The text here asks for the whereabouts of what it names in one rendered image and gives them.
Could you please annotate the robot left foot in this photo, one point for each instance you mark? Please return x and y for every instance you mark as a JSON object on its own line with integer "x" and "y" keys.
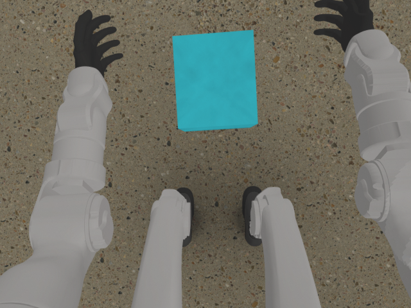
{"x": 189, "y": 197}

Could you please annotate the robot right hand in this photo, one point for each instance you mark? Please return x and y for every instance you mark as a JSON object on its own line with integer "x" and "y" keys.
{"x": 356, "y": 17}

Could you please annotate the left robot forearm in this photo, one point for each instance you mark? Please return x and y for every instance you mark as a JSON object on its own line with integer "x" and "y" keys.
{"x": 77, "y": 160}

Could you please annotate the robot left hand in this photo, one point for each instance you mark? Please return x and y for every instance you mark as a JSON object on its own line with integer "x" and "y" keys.
{"x": 86, "y": 52}

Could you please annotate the right robot forearm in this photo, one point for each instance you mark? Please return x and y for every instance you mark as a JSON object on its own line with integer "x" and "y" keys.
{"x": 381, "y": 91}

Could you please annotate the robot right thigh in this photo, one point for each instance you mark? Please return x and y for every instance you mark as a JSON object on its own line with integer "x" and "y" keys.
{"x": 289, "y": 281}

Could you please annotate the left robot upper arm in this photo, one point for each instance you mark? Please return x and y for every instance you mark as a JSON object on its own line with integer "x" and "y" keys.
{"x": 66, "y": 232}

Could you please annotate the right robot upper arm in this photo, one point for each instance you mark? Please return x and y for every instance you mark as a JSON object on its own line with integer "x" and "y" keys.
{"x": 383, "y": 193}

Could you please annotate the carton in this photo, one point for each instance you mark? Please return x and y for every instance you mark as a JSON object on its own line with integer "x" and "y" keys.
{"x": 215, "y": 81}

